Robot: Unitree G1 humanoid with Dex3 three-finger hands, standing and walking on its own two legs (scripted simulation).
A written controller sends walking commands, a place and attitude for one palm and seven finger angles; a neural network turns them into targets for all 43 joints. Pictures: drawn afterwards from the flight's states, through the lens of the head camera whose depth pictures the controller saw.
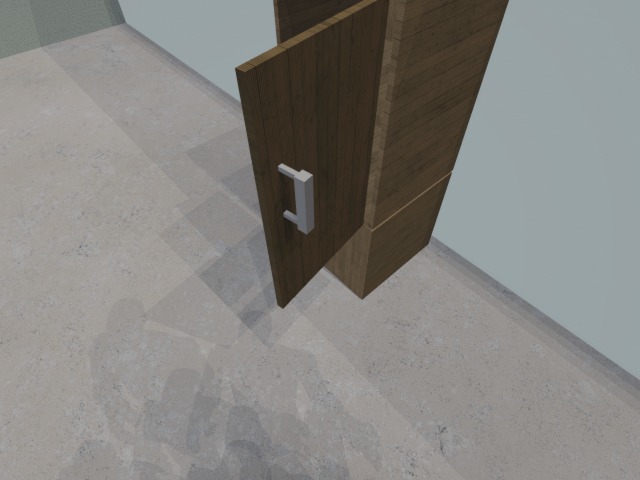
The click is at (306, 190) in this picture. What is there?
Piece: cupboard door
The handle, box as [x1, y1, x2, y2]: [278, 163, 313, 233]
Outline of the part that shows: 281,163 278,166 278,170 294,179 297,215 296,216 287,210 283,214 285,217 296,223 298,229 307,233 313,227 312,175 302,169 298,172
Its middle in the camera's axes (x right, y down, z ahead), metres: -0.05 -0.07 +0.68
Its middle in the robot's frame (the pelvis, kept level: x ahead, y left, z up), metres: +0.55 +0.08 +0.00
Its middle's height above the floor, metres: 0.78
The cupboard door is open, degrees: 100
